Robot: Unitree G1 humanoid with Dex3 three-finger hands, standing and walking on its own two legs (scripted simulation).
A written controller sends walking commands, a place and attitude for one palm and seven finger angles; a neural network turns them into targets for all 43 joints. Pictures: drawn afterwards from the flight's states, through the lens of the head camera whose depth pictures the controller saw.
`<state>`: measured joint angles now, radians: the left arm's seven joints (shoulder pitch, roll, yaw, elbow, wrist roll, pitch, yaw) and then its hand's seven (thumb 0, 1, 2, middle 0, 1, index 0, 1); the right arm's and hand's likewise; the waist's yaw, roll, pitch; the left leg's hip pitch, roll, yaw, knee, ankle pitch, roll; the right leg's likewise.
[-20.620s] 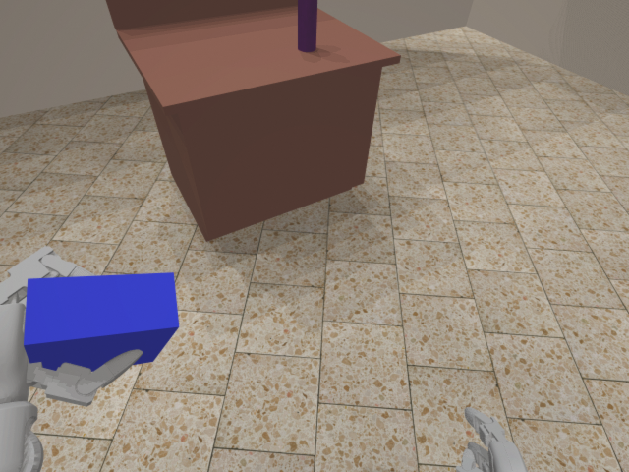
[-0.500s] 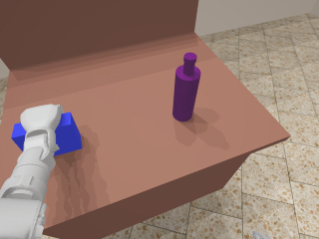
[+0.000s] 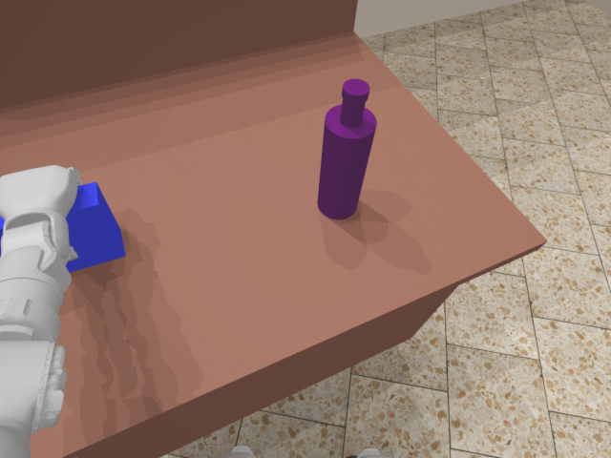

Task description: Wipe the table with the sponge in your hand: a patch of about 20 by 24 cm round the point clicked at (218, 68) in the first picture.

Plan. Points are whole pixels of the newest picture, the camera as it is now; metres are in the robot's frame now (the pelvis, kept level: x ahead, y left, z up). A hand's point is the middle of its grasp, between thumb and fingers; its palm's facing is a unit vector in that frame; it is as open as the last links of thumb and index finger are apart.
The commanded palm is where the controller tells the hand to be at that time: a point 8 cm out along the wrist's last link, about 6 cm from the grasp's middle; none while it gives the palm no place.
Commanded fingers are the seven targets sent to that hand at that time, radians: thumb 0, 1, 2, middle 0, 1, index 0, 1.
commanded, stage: slide across to the middle lane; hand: left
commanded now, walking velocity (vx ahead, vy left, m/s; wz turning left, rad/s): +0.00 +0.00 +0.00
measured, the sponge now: (64, 242) +0.41 +0.35 +0.00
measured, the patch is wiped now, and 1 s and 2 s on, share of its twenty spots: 0.60 0.65 0.85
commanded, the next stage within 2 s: wipe back along the middle lane in 0.60 s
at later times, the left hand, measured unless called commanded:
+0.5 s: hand (94, 206) +0.44 +0.31 +0.03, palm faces -0.13 +0.01 -0.99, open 9.5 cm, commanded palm +0.43 +0.28 +0.08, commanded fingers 0.00 0.10 1.30 -1.20 -1.60 -1.20 -1.60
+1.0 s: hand (116, 216) +0.43 +0.27 +0.03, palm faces -0.09 +0.01 -1.00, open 9.5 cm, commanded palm +0.40 +0.25 +0.07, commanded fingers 0.00 0.10 1.30 -1.20 -1.60 -1.20 -1.60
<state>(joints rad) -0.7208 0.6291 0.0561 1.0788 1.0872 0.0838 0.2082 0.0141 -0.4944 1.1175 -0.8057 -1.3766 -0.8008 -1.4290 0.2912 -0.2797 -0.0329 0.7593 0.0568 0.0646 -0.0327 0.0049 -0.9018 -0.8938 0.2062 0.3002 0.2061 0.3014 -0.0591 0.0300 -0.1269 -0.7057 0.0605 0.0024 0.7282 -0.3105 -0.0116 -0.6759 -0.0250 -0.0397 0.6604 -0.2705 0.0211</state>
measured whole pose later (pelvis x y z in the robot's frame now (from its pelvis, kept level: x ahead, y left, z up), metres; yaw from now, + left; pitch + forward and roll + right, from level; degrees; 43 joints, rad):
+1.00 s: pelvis +0.03 +0.00 +0.01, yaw +1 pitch +12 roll -1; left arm -0.60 0.38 -0.10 0.91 1.03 0.27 0.30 -0.01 -0.47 1.11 -0.77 -1.43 -0.76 -1.48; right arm 0.21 -0.26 -0.04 0.77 0.06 0.11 -0.01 0.01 -0.90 -0.89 0.20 0.30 0.20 0.30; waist -0.01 0.05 -0.13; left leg -0.51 0.05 0.01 0.61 -0.31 -0.02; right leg -0.49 -0.03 -0.04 0.57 -0.29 0.02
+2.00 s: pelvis +0.03 -0.01 +0.02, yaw +1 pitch +6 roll +0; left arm -0.19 0.26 -0.26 0.42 1.04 0.44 0.28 0.01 -0.46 1.11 -0.76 -1.44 -0.76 -1.48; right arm 0.09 -0.25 -0.01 0.69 0.07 0.11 -0.01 0.01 -0.90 -0.89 0.20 0.30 0.20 0.30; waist 0.07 0.06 -0.13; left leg -0.38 0.04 0.01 0.59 -0.32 -0.03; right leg -0.38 -0.04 -0.04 0.59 -0.31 0.01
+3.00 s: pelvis +0.02 -0.02 +0.01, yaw +0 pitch +4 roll +0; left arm -0.06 0.25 -0.27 0.28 1.05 0.46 0.26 0.01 -0.46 1.10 -0.75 -1.44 -0.77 -1.47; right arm 0.08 -0.25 0.00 0.67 0.08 0.08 -0.02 0.01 -0.90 -0.89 0.20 0.30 0.20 0.30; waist 0.08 0.06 -0.12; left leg -0.36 0.05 0.01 0.61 -0.31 -0.04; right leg -0.38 -0.03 -0.03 0.63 -0.32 0.00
